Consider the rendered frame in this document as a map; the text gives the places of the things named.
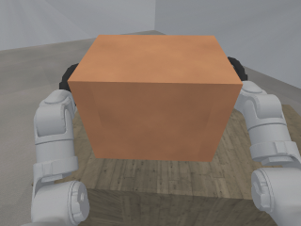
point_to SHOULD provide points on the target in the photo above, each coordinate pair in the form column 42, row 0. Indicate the robot left hand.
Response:
column 64, row 83

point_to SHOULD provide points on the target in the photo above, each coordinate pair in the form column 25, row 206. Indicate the pedestal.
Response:
column 143, row 192

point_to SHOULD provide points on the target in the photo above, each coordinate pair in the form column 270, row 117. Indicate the left robot upper arm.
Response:
column 62, row 204

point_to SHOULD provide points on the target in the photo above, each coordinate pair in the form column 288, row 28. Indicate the robot right forearm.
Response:
column 271, row 143

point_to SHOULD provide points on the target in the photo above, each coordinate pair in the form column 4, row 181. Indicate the robot left forearm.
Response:
column 53, row 134

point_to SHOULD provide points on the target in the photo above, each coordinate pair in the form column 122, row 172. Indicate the robot right hand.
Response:
column 238, row 68

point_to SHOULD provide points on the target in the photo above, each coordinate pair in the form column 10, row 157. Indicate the right robot upper arm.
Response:
column 277, row 191

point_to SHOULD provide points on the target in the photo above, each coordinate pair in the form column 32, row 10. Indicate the carton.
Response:
column 155, row 97

